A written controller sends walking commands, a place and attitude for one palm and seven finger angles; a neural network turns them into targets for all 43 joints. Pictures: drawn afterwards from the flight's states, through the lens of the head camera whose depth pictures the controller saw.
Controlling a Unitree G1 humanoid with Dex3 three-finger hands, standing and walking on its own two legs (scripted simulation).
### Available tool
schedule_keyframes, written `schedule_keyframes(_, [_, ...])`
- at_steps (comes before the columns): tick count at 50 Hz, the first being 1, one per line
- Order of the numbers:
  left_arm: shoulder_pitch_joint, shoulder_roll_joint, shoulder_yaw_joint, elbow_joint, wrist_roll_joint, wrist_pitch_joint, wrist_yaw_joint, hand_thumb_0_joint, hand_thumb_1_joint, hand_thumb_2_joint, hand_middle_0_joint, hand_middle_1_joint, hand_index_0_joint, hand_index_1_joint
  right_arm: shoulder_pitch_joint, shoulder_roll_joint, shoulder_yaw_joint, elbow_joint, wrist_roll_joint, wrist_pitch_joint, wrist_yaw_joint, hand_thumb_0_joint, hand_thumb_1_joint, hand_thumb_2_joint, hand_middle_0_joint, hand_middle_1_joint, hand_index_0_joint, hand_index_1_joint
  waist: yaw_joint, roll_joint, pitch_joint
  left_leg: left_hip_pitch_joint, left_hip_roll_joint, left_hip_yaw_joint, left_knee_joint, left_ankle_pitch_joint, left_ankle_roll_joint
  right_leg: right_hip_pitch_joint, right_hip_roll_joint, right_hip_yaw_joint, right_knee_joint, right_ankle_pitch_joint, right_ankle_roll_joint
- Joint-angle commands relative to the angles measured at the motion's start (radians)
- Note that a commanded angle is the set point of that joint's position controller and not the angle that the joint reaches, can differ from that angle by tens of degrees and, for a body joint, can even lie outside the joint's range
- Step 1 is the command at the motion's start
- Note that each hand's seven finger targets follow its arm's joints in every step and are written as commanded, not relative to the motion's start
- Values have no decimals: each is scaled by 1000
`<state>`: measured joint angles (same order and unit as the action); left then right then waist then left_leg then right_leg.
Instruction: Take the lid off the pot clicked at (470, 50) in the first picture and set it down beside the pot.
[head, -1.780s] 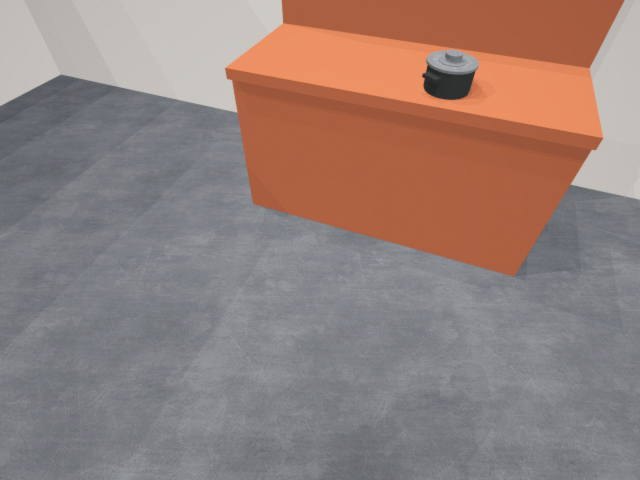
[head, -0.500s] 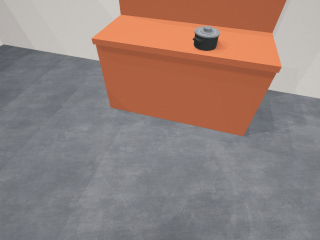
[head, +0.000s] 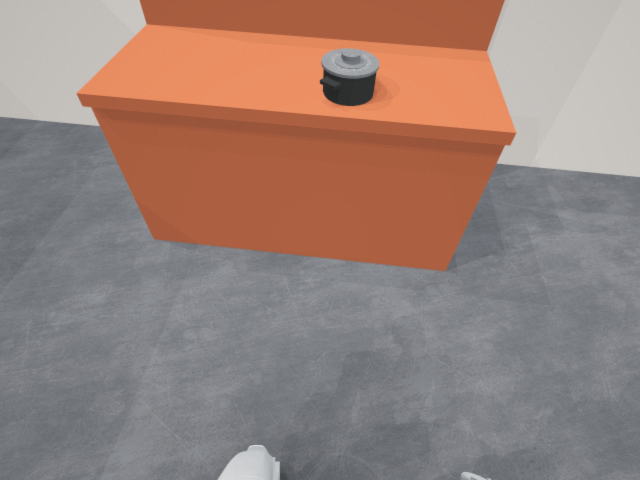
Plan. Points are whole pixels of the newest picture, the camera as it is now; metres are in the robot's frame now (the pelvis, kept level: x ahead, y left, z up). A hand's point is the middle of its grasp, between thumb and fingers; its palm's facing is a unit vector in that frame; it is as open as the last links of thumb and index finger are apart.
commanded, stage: walk to a spot facing it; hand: left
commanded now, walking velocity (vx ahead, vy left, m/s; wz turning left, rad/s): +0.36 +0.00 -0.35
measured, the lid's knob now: (350, 55) +1.11 +0.03 +0.00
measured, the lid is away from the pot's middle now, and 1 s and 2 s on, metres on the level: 0.00 0.00 0.00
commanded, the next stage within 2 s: turn to face it in 0.46 s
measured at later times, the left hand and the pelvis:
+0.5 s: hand (259, 327) +0.38 +0.15 -0.15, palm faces -0.30 -0.93 -0.22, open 7.4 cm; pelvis +0.20 -0.01 -0.01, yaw -17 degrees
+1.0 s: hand (285, 302) +0.45 +0.11 -0.18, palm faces -0.14 -0.98 -0.16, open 7.3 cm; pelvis +0.35 -0.05 -0.01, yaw -12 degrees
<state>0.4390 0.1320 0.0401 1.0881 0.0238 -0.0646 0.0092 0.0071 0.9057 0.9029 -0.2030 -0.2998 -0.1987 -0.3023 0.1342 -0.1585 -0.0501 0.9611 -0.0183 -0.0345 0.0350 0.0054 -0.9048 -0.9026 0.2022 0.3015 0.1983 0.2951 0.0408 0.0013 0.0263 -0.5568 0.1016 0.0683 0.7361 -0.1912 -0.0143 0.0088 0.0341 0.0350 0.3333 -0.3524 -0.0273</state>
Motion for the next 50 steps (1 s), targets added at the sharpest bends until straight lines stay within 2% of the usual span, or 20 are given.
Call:
schedule_keyframes(1, [7, 197, 49, -44, -3, -12, 11, 0, 900, 900, -200, -300, -200, -300, 183, -114, -30, -18, -2, -47, -28, 0, -900, -900, 200, 300, 200, 300, -114, -77, -8, 418, -76, 37, -187, 23, 33, -199, -163, 86, 208, 551, -107])
schedule_keyframes(2, [31, 155, 49, -56, -11, -10, 4, 0, 900, 900, -200, -300, -200, -300, 336, -200, -50, 21, -13, -51, -43, 0, -900, -900, 200, 300, 200, 300, -164, 62, -119, 656, 63, -147, -239, -52, 74, -350, -95, 56, 448, 379, -78])
schedule_keyframes(3, [71, 102, 44, -78, -21, -8, -9, 0, 900, 900, -200, -300, -200, -300, 431, -305, -71, 37, -22, -52, -49, 0, -900, -900, 200, 300, 200, 300, -160, 345, -200, 789, 351, -558, -422, -136, 171, -566, 47, -63, 811, -172, -29])
schedule_keyframes(4, [5, 122, 44, -107, -11, -17, -10, 0, 900, 900, -200, -300, -200, -300, 400, -288, -59, 31, -8, -38, -48, 0, -900, -900, 200, 300, 200, 300, -150, 219, -154, 672, 393, -652, -513, -297, 222, -621, 6, 10, 953, -187, -48])
schedule_keyframes(7, [-91, 106, 42, -116, 6, 6, -28, 0, 900, 900, -200, -300, -200, -300, 202, -126, -24, -1, -7, -51, -53, 0, -900, -900, 200, 300, 200, 300, -71, 174, 49, 368, 312, -373, -566, -350, 172, -683, -123, 8, 1022, 8, -30])
schedule_keyframes(10, [-78, 70, 42, -119, 10, 44, -40, 0, 900, 900, -200, -300, -200, -300, 192, -97, -13, 19, -3, -70, -59, 0, -900, -900, 200, 300, 200, 300, -19, 99, 35, 307, 249, -111, -549, -47, 143, -618, -155, -17, 893, 77, -2])
schedule_keyframes(13, [-121, 65, 45, -152, 11, 63, -50, 0, 900, 900, -200, -300, -200, -300, 195, -112, -21, 18, -3, -74, -58, 0, -900, -900, 200, 300, 200, 300, -10, 102, 49, 328, 240, -10, -568, 22, 153, -632, -171, -42, 746, 138, 20])
schedule_keyframes(21, [-348, 98, 40, -243, 5, 58, -66, 0, 900, 900, -200, -300, -200, -300, 266, -180, -35, 27, -10, -50, -47, 0, -900, -900, 200, 300, 200, 300, -80, 91, 83, 463, 265, 127, -483, 147, 127, -556, -135, -130, 386, 165, 9])
schedule_keyframes(23, [-320, 114, 42, -243, 5, 50, -66, 0, 900, 900, -200, -300, -200, -300, 255, -207, -40, 22, -11, -43, -48, 0, -900, -900, 200, 300, 200, 300, -59, 96, 55, 502, 262, 174, -368, 316, 109, -465, -94, -173, 326, 113, -14])
schedule_keyframes(25, [-94, 181, 59, -174, 8, 31, -59, 0, 900, 900, -200, -300, -200, -300, 237, -218, -35, 9, -4, -35, -41, 0, -900, -900, 200, 300, 200, 300, 54, 19, -75, 399, 196, 258, 13, 471, 50, -104, -13, -229, 212, 153, -49])
schedule_keyframes(26, [24, 313, 90, -153, 9, 15, -43, 0, 900, 900, -200, -300, -200, -300, 268, -158, -21, -18, 9, -31, -25, 0, -900, -900, 200, 300, 200, 300, 97, -225, -192, 96, 109, 269, 340, 40, -1, 185, -243, 107, 131, 139, -130])
schedule_keyframes(27, [82, 407, 110, -145, -14, 19, -30, 0, 900, 900, -200, -300, -200, -300, 220, -126, -14, -68, 14, -32, -33, 0, -900, -900, 200, 300, 200, 300, 93, -306, -243, -129, -7, 137, 619, -432, -28, 242, -484, 544, -6, 280, -238])
schedule_keyframes(28, [25, 391, 105, -163, -22, 30, -19, 0, 900, 900, -200, -300, -200, -300, 165, -159, -21, -65, 13, -28, -42, 0, -900, -900, 200, 300, 200, 300, 85, -153, -207, -125, 32, -9, 663, -365, -6, 108, -468, 494, -48, 148, -244])
schedule_keyframes(30, [-176, 278, 65, -203, -15, 28, -7, 0, 900, 900, -200, -300, -200, -300, 166, -139, -15, -27, 0, -8, -42, 0, -900, -900, 200, 300, 200, 300, -14, -74, -67, -50, 75, -52, 616, -180, -5, -190, -385, 289, -109, 59, -183])
schedule_keyframes(34, [-253, 184, 33, -181, -5, 10, 9, 0, 900, 900, -200, -300, -200, -300, 321, -76, 5, 65, -7, 29, -50, 0, -900, -900, 200, 300, 200, 300, -108, -92, -95, 112, 49, -25, 392, -119, -23, -286, -286, -10, -62, 476, -146])
schedule_keyframes(40, [-204, 163, 20, -130, -7, 26, 13, 0, 900, 900, -200, -300, -200, -300, 219, -28, 22, 54, 4, 27, -51, 0, -900, -900, 200, 300, 200, 300, -54, -108, -39, 178, -3, 7, 45, -123, -19, -220, -299, -78, -61, 466, -139])
schedule_keyframes(44, [-201, 161, 30, -117, -15, 51, 21, 0, 900, 900, -200, -300, -200, -300, 240, -51, 17, 65, -2, 27, -47, 0, -900, -900, 200, 300, 200, 300, -63, -63, 7, 338, -11, 7, -194, 40, -4, -275, -287, -120, 48, 264, -76])
schedule_keyframes(45, [-177, 134, 28, -119, -16, 62, 20, 0, 900, 900, -200, -300, -200, -300, 251, -93, 11, 62, -3, 25, -46, 0, -900, -900, 200, 300, 200, 300, -57, 61, 17, 365, 48, -100, -265, 152, 28, -325, -227, -157, 142, 133, -28])
schedule_keyframes(47, [-160, 90, 19, -145, -19, 69, 19, 0, 900, 900, -200, -300, -200, -300, 272, -183, -2, 43, -12, 26, -57, 0, -900, -900, 200, 300, 200, 300, -60, 298, 11, 379, 262, -459, -448, 339, 199, -441, -72, -179, 424, -227, 53])
schedule_keyframes(50, [-213, 116, 33, -134, -10, 66, 14, 0, 900, 900, -200, -300, -200, -300, 202, -156, 0, 36, -7, 20, -77, 0, -900, -900, 200, 300, 200, 300, -57, 185, -33, 417, 206, -380, -447, 334, 224, -506, -96, -39, 692, -176, 44])
